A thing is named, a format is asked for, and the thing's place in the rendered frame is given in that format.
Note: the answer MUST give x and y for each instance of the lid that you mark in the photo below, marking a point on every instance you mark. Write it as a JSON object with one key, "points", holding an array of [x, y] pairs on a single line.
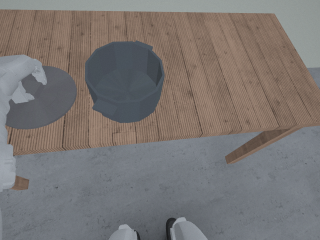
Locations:
{"points": [[56, 99]]}

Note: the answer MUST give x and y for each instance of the pot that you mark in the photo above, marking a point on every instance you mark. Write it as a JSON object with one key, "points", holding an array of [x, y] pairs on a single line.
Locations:
{"points": [[125, 80]]}

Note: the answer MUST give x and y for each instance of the robot right thigh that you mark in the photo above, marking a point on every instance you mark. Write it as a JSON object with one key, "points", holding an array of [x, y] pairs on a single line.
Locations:
{"points": [[186, 230]]}

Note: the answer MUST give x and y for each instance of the left robot upper arm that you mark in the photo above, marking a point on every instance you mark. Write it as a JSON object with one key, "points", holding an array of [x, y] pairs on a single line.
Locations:
{"points": [[7, 172]]}

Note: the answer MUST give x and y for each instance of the robot thigh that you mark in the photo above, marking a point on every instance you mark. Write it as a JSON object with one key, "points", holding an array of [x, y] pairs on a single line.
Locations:
{"points": [[186, 230], [124, 234]]}

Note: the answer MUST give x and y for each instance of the robot left hand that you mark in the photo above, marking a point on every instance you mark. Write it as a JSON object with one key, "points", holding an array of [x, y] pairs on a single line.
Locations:
{"points": [[22, 66]]}

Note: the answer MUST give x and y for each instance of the robot left thigh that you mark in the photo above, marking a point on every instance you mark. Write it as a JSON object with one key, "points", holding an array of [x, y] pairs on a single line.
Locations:
{"points": [[124, 234]]}

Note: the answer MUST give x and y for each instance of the robot left forearm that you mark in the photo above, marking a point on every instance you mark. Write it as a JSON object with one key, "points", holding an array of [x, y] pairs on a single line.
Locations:
{"points": [[8, 84]]}

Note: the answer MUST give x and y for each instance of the knob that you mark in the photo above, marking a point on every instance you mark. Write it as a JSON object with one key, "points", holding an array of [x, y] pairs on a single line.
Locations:
{"points": [[34, 88]]}

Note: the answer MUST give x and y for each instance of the table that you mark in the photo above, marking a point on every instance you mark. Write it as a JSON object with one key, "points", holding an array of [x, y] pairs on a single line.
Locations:
{"points": [[225, 73]]}

